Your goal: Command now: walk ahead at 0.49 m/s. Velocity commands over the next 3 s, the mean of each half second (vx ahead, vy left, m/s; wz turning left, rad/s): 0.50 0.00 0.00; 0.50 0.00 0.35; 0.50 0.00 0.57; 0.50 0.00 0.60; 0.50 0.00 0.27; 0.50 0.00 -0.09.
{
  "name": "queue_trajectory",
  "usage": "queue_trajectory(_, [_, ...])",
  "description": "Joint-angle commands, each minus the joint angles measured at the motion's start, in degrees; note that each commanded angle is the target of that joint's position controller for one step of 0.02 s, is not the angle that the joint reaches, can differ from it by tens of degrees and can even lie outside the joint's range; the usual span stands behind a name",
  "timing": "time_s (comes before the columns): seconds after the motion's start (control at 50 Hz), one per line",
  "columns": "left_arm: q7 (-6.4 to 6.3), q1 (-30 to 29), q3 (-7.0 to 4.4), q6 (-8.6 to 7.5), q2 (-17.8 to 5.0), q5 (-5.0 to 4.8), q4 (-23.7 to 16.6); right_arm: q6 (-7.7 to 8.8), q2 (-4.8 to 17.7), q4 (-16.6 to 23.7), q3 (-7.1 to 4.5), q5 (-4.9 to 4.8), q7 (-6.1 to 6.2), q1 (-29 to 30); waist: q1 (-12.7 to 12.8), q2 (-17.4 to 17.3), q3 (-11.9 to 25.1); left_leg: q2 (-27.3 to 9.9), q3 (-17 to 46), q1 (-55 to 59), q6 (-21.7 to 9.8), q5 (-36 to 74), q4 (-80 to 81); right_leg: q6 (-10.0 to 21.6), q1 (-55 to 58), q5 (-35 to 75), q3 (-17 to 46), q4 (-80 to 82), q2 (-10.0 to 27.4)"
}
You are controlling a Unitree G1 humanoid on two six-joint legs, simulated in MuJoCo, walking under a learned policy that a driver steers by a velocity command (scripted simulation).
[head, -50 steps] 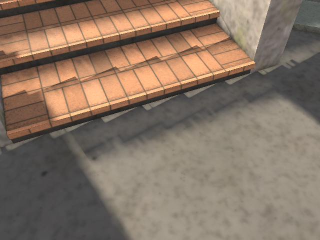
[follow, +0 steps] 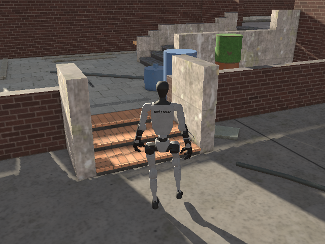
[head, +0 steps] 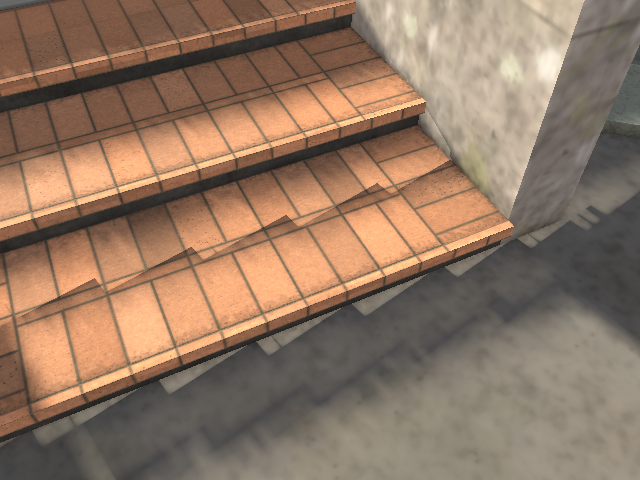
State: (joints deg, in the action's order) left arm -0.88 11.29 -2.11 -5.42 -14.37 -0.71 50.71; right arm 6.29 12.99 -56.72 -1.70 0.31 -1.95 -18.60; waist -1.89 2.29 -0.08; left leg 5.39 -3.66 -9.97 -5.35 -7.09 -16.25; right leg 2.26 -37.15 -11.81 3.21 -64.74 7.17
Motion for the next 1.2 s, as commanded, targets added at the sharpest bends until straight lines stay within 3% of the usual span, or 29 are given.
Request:
queue_trajectory(0.02, [-0.37, 1.90, -0.65, 0.33, -2.40, 0.68, -2.44, 0.93, 7.66, 3.23, -1.25, -0.12, 1.11, 2.32, 2.67, -4.37, -3.02, -16.21, 12.38, -5.51, -9.85, 3.66, 11.61, -1.56, -1.53, 8.77, 0.17, 8.35, 2.42])
queue_trajectory(0.1, [0.33, -7.32, -0.31, -0.31, -1.71, 0.21, -4.85, 0.17, 9.23, 2.28, -1.49, -1.01, 1.96, -2.23, -0.63, -4.48, -3.07, -15.28, 9.58, -0.59, -7.24, 4.38, 10.70, -2.02, -0.08, 17.38, -1.94, 24.35, -0.12])
queue_trajectory(0.2, [2.07, -14.53, -0.08, -0.94, -2.41, -0.58, -7.66, -1.09, 9.68, 0.35, -1.75, -1.45, 2.09, -6.63, -2.82, -5.45, -4.59, -18.66, 10.36, 8.56, -6.29, 3.29, 6.67, -0.99, -0.29, 13.00, -2.46, 32.95, -1.83])
queue_trajectory(0.24, [2.70, -13.56, -0.41, -1.46, -3.55, -0.57, -8.08, -1.67, 10.35, 0.24, -2.09, -1.48, 2.22, -6.17, -1.43, -6.24, -3.93, -20.07, 11.06, 11.23, -5.37, 6.03, 3.66, 0.65, 2.54, 8.50, -2.82, 35.30, -2.67])
queue_trajectory(0.28, [2.68, -4.83, -1.94, -1.81, -6.29, -0.40, -5.90, -2.21, 10.62, 0.82, -2.08, -1.28, 2.24, -3.88, 3.87, -6.58, 0.93, -17.76, 8.68, 10.47, -3.50, 21.01, -6.69, 2.82, 15.52, 6.17, -5.43, 37.68, -5.79])
queue_trajectory(0.3, [2.25, 6.21, -3.56, -1.92, -9.85, -0.25, -2.76, -2.23, 8.77, 1.73, -1.34, -0.59, 2.21, -3.16, 8.24, -4.67, 8.10, -14.30, 5.71, 4.18, -1.70, 22.97, -20.17, 5.26, 30.96, 7.63, -2.81, 36.50, -3.66])
queue_trajectory(0.32, [1.93, 15.52, -5.16, -1.66, -16.53, 0.93, -1.26, -1.28, 3.48, 3.49, 0.44, 0.08, 1.90, -7.23, 8.73, 7.23, 17.64, -6.78, 1.08, -16.81, 2.22, 4.65, -43.36, 12.76, 54.26, 5.57, 18.65, 37.51, 11.09])
queue_trajectory(0.34, [2.26, 17.57, -4.62, -1.36, -14.45, 0.72, -0.34, 0.28, 1.70, 2.60, 1.13, -0.99, 1.54, -9.45, 8.15, 14.99, 22.62, -1.82, 6.92, -30.15, 3.06, -24.11, -55.78, 17.75, 61.68, -1.59, 39.06, 46.75, 16.89])
queue_trajectory(0.36, [2.31, 13.34, -3.22, -1.50, -10.01, 0.40, -1.12, 1.33, 8.37, 3.35, -0.50, -2.33, 1.32, -4.98, 7.87, 9.20, 15.19, -5.86, 10.58, -35.65, 1.71, -21.77, -60.94, 14.72, 55.69, -3.67, 33.59, 47.75, 14.86])
queue_trajectory(0.38, [2.24, 7.93, -2.41, -1.39, -7.58, 0.34, -2.46, 1.66, 9.57, 4.70, -0.84, -2.79, 1.36, -0.40, 6.37, 5.50, 9.52, -9.02, 9.07, -35.63, 0.94, -16.18, -59.88, 12.46, 47.46, 0.21, 24.45, 48.48, 12.68])
queue_trajectory(0.4, [2.51, 3.44, -1.79, -1.34, -5.95, 0.47, -3.13, 1.36, 8.77, 4.95, -0.95, -2.11, 1.70, 1.76, 4.44, 1.11, 5.47, -11.32, 7.88, -32.98, 1.28, -11.59, -56.38, 11.37, 39.12, 5.17, 18.15, 50.73, 10.06])
queue_trajectory(0.44, [3.01, 0.87, -1.16, -1.53, -3.88, 0.92, -2.83, -0.22, 6.87, 4.64, -1.34, -1.17, 2.04, 0.79, 1.32, 2.04, 2.42, -13.68, 7.83, -26.74, 1.93, -7.01, -50.72, 9.87, 30.33, 9.17, 11.08, 54.56, 6.34])
queue_trajectory(0.48, [2.98, 2.64, -1.49, -1.88, -4.95, 0.89, -1.40, -1.29, 5.07, 4.44, -1.25, -1.03, 2.23, -0.13, 0.30, 1.77, 1.33, -13.73, 6.96, -25.93, 2.77, -4.83, -48.43, 10.65, 27.93, 15.02, 7.23, 56.28, 5.27])
queue_trajectory(0.52, [2.34, 4.46, -1.97, -1.86, -6.51, 1.07, -0.26, -1.70, 5.28, 5.47, -1.52, -0.84, 2.35, 2.70, 0.48, 0.93, 0.06, -13.90, 6.97, -29.71, 3.60, -0.41, -44.09, 10.85, 29.08, 18.97, 4.43, 57.19, 5.31])
queue_trajectory(0.64, [0.68, 7.52, -2.08, -1.49, -7.59, 1.19, 1.53, -1.55, 4.20, 8.79, -1.33, -1.45, 1.39, 13.89, 3.88, 0.90, -2.65, -11.39, 6.58, -30.60, 3.22, 13.60, -26.45, 7.83, 31.96, 16.55, -3.96, 59.72, 4.47])
queue_trajectory(0.76, [-0.52, 10.89, -2.23, 0.27, -8.18, 0.59, 3.97, -1.28, 3.40, 12.81, -0.70, -1.36, -0.64, 21.02, 5.99, 0.47, -4.91, -9.91, 4.15, -34.15, 1.97, 8.82, -19.68, 6.61, 44.14, 21.39, -7.92, 55.40, 8.45])
queue_trajectory(0.82, [-1.26, 8.51, -2.55, 1.61, -9.96, 0.54, 2.73, -1.50, 4.87, 13.99, -1.37, -1.25, -1.46, 18.78, 3.14, 2.79, -2.25, -5.83, -1.50, -25.95, -0.48, -0.95, -20.34, 4.77, 45.01, 46.48, -11.09, 45.31, 8.56])
queue_trajectory(0.86, [-1.57, 6.18, -2.71, 2.38, -11.26, 0.67, 1.18, -1.63, 8.57, 10.84, -3.83, -1.30, -1.40, 4.75, -4.20, 3.72, 5.50, -0.92, -3.98, -6.35, -3.52, 0.16, -17.71, 2.74, 39.41, 59.06, -13.52, 26.44, 6.06])
queue_trajectory(0.88, [-1.37, 5.43, -2.45, 1.71, -11.11, 0.76, -0.36, -1.90, 12.99, 8.85, -5.80, -1.40, -0.40, -4.47, -8.38, -0.58, 9.82, -5.11, 5.35, 10.62, -6.48, 3.41, -13.84, 0.16, 26.10, 43.75, -13.46, 10.38, 3.13])
queue_trajectory(0.9, [0.33, 11.49, 0.34, -0.50, -1.51, 2.62, -2.41, -2.31, 19.49, 8.97, -6.75, -1.32, 0.41, -5.56, -1.59, -18.03, 14.38, -21.05, 35.13, 30.31, -16.53, 4.98, -12.39, -3.35, 0.25, -15.99, -10.34, -11.78, -8.42])
queue_trajectory(0.92, [1.43, 8.20, 0.19, -3.33, -4.62, 0.03, -3.30, -1.96, 16.14, 9.39, -5.87, -0.65, 0.49, -8.19, -4.92, -13.47, 22.14, -25.82, 51.69, 35.22, -20.97, -4.69, -2.29, -2.36, -8.00, -21.25, 2.56, -19.90, -10.01])
queue_trajectory(0.94, [1.81, 2.03, -0.67, -4.60, -7.54, -1.88, -5.18, -1.58, 12.82, 9.62, -5.30, -0.43, 0.71, -5.63, -5.48, -9.75, 13.41, -23.13, 43.98, 29.93, -17.55, -5.80, -0.93, -0.92, -13.19, -15.95, 3.39, -18.97, -6.65])
queue_trajectory(0.96, [1.55, -0.40, -0.62, -4.88, -7.69, -1.40, -6.05, -1.44, 9.96, 10.87, -4.42, -0.87, 0.69, -0.71, -3.09, -4.07, 8.31, -20.82, 36.45, 20.68, -14.99, -2.90, -0.29, -0.23, -11.43, -10.22, 2.66, -14.12, -3.80])
queue_trajectory(0.98, [1.00, -1.24, -1.04, -4.40, -7.75, -0.13, -5.90, -1.45, 8.20, 12.43, -3.70, -0.87, 0.50, 3.63, -0.48, -0.42, 5.01, -18.94, 31.94, 11.49, -13.53, 2.20, 1.15, -0.68, -7.19, -7.91, 2.04, -10.13, -2.25])
queue_trajectory(1.0, [0.71, -0.06, -1.59, -3.54, -8.23, 0.78, -6.20, -1.46, 7.55, 13.44, -3.31, -0.32, 0.65, 5.80, 1.86, -0.76, 3.71, -17.60, 29.10, 5.24, -13.18, 6.93, 2.60, -1.35, -2.73, -6.60, 2.42, -7.73, -1.15])
queue_trajectory(1.04, [0.57, 1.71, -1.66, -1.92, -6.57, 1.56, -6.67, -1.75, 8.41, 14.18, -3.34, -0.40, 1.19, 6.33, 3.91, -2.75, 2.45, -15.61, 24.29, -0.82, -12.87, 14.21, 3.84, -3.17, 0.37, -5.50, 0.82, -4.13, -0.95])
queue_trajectory(1.1, [0.54, -2.24, -0.99, -0.75, -3.93, 2.28, -8.81, -2.37, 9.76, 14.30, -3.67, -0.52, 2.53, 2.44, 2.80, -4.28, 1.67, -13.12, 19.27, -2.84, -11.79, 21.52, 3.29, -5.96, -1.89, 1.66, -2.22, 2.35, -2.28])
queue_trajectory(1.12, [0.58, -2.29, -0.56, -0.31, -2.28, 2.17, -8.54, -3.05, 9.49, 13.77, -3.61, -0.28, 3.04, -0.13, 2.11, -6.68, 2.69, -13.00, 19.40, -0.86, -11.57, 21.26, 2.45, -6.70, -3.69, 2.41, -3.34, -0.31, -3.07])
queue_trajectory(1.2, [0.84, -9.09, -0.60, -0.35, -2.67, 0.89, -12.23, -3.96, 8.32, 12.24, -2.93, -0.86, 4.29, -9.40, -0.96, -6.90, -0.13, -16.67, 29.43, 12.60, -12.51, 7.19, 1.74, -7.45, -26.87, -1.62, -1.10, -14.08, -2.11])
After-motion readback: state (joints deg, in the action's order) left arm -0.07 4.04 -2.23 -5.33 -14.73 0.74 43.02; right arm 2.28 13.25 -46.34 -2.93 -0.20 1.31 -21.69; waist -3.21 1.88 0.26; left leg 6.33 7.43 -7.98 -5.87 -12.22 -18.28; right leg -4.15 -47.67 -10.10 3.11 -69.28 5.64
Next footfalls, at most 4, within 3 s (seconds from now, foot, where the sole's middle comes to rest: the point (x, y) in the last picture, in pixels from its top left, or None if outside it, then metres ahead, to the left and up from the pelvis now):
0.30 right None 0.33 -0.17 -0.78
0.88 left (287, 431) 0.63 0.08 -0.78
1.46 right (320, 240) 1.09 -0.01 -0.68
2.10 left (179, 243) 1.09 0.35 -0.68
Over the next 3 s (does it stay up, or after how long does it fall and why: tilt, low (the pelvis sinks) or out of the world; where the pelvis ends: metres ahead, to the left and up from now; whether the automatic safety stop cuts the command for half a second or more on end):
stays up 1.38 0.60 0.20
